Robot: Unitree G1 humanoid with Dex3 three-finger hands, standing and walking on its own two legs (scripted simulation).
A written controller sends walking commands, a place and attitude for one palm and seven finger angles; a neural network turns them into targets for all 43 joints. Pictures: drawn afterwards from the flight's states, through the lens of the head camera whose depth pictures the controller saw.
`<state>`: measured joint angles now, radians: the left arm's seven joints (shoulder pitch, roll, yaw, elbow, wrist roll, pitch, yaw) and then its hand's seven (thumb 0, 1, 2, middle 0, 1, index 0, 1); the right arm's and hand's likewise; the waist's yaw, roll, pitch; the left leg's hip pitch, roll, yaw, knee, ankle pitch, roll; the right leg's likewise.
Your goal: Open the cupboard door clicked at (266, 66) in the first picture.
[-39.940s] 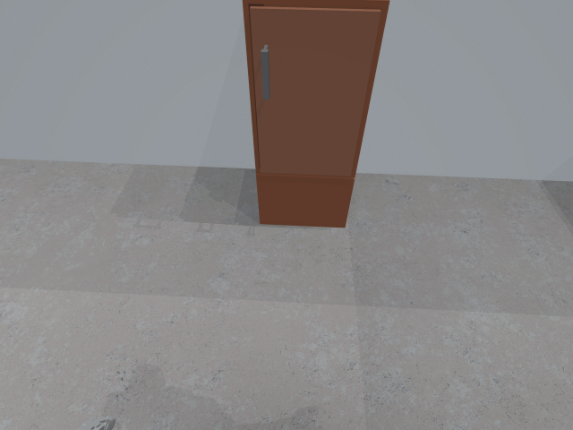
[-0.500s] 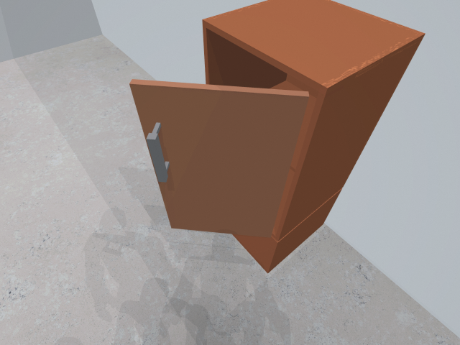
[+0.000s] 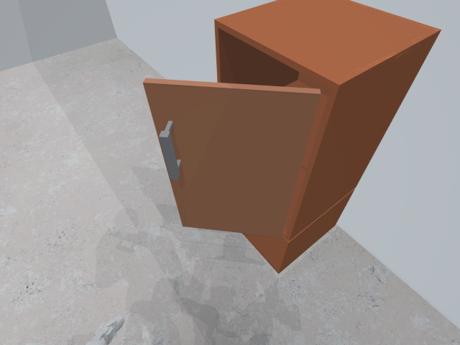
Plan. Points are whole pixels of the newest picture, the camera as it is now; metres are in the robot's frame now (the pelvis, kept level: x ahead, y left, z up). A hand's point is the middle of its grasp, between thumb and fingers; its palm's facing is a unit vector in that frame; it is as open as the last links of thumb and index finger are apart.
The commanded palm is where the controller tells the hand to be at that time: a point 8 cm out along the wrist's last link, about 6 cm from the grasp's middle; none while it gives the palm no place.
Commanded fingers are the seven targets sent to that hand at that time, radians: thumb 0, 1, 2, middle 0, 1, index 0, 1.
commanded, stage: raise the hand with hooked fingers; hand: left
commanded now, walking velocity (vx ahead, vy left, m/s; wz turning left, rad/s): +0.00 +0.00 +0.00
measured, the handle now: (172, 151) +0.54 +0.18 -0.01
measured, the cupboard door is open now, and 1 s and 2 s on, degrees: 45 45 45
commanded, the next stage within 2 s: move the hooked fingers beside the handle in 2.00 s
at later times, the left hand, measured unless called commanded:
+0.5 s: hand (118, 326) +0.16 +0.20 -0.04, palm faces -0.03 -1.00 -0.05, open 9.7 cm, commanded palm +0.14 +0.26 -0.04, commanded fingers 0.00 0.18 0.59 -0.25 -0.76 -0.25 -0.76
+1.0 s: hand (90, 293) +0.20 +0.26 -0.02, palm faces -0.03 -1.00 -0.05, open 12.6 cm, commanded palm +0.18 +0.31 -0.01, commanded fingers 0.00 -0.41 0.34 -0.29 -1.14 -0.29 -1.14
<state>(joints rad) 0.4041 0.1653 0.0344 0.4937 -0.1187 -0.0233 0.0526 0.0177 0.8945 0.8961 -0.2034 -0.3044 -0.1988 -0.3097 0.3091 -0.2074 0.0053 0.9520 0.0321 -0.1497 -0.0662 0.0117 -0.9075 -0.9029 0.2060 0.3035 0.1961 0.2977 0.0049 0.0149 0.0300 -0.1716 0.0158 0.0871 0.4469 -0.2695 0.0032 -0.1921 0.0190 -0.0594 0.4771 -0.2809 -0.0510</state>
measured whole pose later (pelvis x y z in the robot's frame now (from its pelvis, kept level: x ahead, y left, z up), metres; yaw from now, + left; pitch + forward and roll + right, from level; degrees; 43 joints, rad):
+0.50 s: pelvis -0.05 +0.00 -0.09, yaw +3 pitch +13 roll -2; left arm 0.31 0.26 0.17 0.07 -0.28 -0.44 -0.39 0.01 0.40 0.69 -0.24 -0.62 -0.23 -0.62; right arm 0.17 -0.23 0.02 0.53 0.03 -0.24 -0.05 0.01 -0.91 -0.90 0.21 0.30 0.20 0.30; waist 0.04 0.02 -0.11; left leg -0.89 0.03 -0.02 1.19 -0.52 0.01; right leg -0.84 0.00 -0.15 1.13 -0.52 -0.07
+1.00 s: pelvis -0.04 +0.02 -0.07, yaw +2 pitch +12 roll -2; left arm 0.20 0.34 0.30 0.19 -0.34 -0.35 -0.44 0.00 -0.18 0.44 -0.28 -0.99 -0.27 -1.00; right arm 0.26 -0.29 0.01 0.55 0.04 -0.25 -0.06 0.02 -0.90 -0.90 0.21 0.30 0.20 0.30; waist -0.01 0.02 -0.10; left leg -0.78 0.02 0.02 1.04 -0.48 0.04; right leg -0.74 0.00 -0.11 0.98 -0.46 -0.03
